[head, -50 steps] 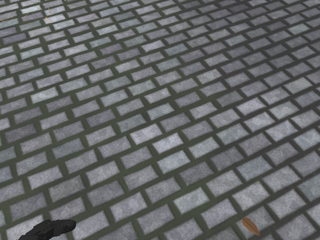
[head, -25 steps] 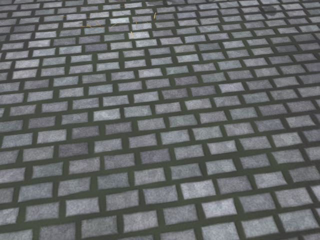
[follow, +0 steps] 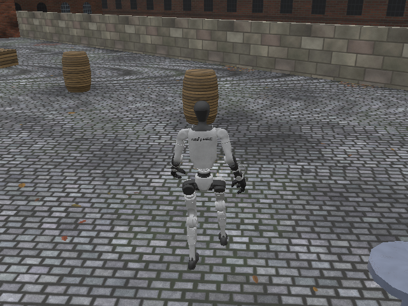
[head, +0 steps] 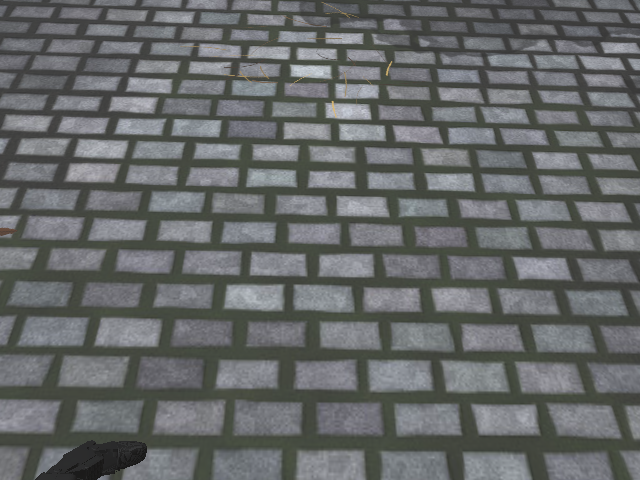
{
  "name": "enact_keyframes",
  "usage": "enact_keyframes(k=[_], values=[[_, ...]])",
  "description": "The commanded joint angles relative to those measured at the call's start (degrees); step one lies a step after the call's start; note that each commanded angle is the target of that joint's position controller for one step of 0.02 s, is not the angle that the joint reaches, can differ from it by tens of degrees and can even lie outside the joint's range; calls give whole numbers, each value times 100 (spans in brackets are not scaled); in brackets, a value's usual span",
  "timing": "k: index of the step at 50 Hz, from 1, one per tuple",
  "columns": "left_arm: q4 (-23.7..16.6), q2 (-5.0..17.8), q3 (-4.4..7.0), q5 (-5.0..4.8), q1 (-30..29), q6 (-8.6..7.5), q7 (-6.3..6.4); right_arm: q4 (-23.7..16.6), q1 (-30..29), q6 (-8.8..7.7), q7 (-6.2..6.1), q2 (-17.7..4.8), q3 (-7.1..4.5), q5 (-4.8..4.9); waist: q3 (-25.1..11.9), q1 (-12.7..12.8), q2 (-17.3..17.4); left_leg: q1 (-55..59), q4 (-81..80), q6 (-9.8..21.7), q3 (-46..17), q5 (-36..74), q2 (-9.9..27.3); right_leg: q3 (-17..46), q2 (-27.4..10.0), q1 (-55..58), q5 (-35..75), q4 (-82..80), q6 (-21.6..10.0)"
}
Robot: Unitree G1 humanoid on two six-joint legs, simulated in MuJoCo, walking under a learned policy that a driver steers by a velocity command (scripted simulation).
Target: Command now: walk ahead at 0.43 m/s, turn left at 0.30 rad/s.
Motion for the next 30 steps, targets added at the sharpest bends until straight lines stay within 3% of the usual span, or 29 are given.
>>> enact_keyframes(k=[1, 3, 4, 5, 6, 7, 8, 9, 10, 11, 13, 15, 17, 19, 21, 22, 23, 24, 25, 26, 30], values=[[-512, 596, 154, 42, -512, -176, -73, -121, 296, 5, -61, -837, -220, -25, -24, -10, 837, 68, -6, 657, -970, 2148, 1526, -149, 190, 457, -166, -376, -238], [-346, 700, 222, 121, 94, -247, -66, -161, 94, 59, -92, -798, -208, -45, -317, 345, 915, 275, 768, 405, -898, 3470, 1333, -348, 363, 1224, -33, -751, -499], [-244, 875, 274, 207, 612, -287, -51, -250, 8, 56, -91, -678, -159, -74, -790, 593, 797, 17, 1547, 177, -711, 3620, 1007, -210, 79, 2245, 1082, -685, -710], [-187, 1237, 336, 325, 1300, -297, -37, -375, 295, 23, -95, -429, -58, -178, -1695, 690, -64, -1142, 3117, -147, -468, 1930, 534, 832, -1012, 4130, 3118, -122, -1261], [54, 1195, 347, 216, 1734, -182, -79, -142, 1275, -9, -62, -258, 18, -74, -2533, 553, -1524, -2501, 4857, -532, -198, -2169, -127, 2652, -2189, 5501, 3495, -253, -2269], [31, 901, 279, -1, 1760, -92, -104, -31, 1190, 27, -51, -785, -81, -6, -2386, 678, -845, -2853, 5399, -595, -520, -2159, 129, 2949, -2082, 5179, 2027, -565, -2167], [-41, 705, 207, -27, 1326, -27, -79, -153, 480, 100, -65, -942, -137, 32, -1564, 745, -377, -3148, 5515, -663, -342, -1775, 323, 2277, -1835, 4462, 1409, -722, -1918], [-84, 505, 102, 30, 896, 25, -64, -253, 25, 179, -95, -886, -126, -23, -1065, 649, -28, -3074, 5219, -712, -128, -1470, 536, 1746, -1549, 3664, 1345, -904, -1757], [-85, 359, 31, 59, 585, 51, -56, -325, -161, 253, -114, -790, -127, -85, -751, 480, 9, -2834, 4772, -732, -37, -1232, 768, 1392, -1356, 2985, 1343, -1060, -1674], [-41, 335, 7, 103, 420, 73, -54, -323, -84, 321, -122, -614, -103, -90, -634, 298, -200, -2361, 4244, -746, 79, -1074, 915, 1068, -1120, 2452, 1333, -1229, -1563], [51, 384, 16, 151, 228, 95, -52, -231, 128, 379, -157, -291, -19, -94, -656, 162, -520, -1639, 3213, -840, 395, -912, 870, 502, -821, 1944, 1884, -1342, -1539], [167, 533, 58, 125, 272, 127, -16, -197, 66, 374, -179, -209, 28, -128, -932, 213, -545, -1172, 2426, -861, 479, -438, 874, 339, -837, 2001, 2146, -1305, -1591], [277, 615, 70, 72, 336, 192, 8, -144, -13, 410, -178, -327, 2, -117, -1070, 272, -477, -835, 1887, -832, 521, 149, 866, 356, -897, 2055, 1358, -1340, -1582], [334, 590, 34, 33, 221, 270, 14, -102, -133, 456, -158, -348, -14, -137, -871, 229, -399, -415, 1206, -722, 619, 700, 817, 348, -792, 1752, -239, -1400, -1429], [455, 380, -62, 29, 357, 303, -7, -180, -401, 468, -156, -395, -16, -257, -514, 246, -249, -71, 492, -531, 474, 1141, 916, 351, -507, 1380, -2010, -1435, -1004], [516, 281, -108, 94, 489, 303, -17, -281, -514, 454, -178, -552, -29, -287, -399, 333, -16, 35, 320, -388, 104, 1375, 1257, 287, -319, 1221, -2654, -1299, -743], [556, 327, -84, 122, 829, 301, -28, -281, -692, 456, -206, -928, -110, -221, -225, 680, 593, -255, 470, -203, 18, 1000, 1341, -13, 72, 1196, -2867, -1225, -544], [593, 334, -91, 118, 720, 330, 5, -195, -696, 435, -174, -728, -107, -194, -167, 557, 790, -791, 377, -184, 118, 75, 1157, -264, 201, 1616, -2597, -1043, -423], [596, 387, -80, 92, 590, 356, 36, -180, -717, 393, -151, -503, -49, -220, -49, 499, 736, -1011, 286, -257, 146, -59, 1070, -292, 199, 1771, -2349, -901, -401], [628, 337, -88, 77, 579, 381, 69, -154, -764, 347, -141, -422, -21, -244, -58, 523, 764, -1053, 282, -338, 165, 232, 1050, -310, 177, 1876, -2091, -805, -422], [793, 360, -79, 77, 661, 415, 108, -28, -662, 208, -135, -420, -16, -171, -290, 500, 599, -717, 575, -396, 249, 1384, 997, -307, 137, 2083, -1195, -613, -449]])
